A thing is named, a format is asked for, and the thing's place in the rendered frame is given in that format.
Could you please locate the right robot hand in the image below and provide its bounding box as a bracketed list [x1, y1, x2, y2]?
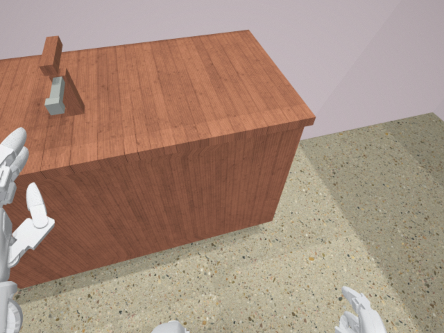
[335, 286, 387, 333]

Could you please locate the tap lever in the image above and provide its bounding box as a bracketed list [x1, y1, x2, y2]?
[44, 76, 65, 115]

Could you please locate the left robot hand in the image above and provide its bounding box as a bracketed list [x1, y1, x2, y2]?
[0, 127, 55, 282]

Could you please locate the robot left forearm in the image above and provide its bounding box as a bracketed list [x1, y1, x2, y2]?
[0, 281, 23, 333]

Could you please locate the counter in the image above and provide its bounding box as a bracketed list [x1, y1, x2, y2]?
[0, 30, 316, 289]

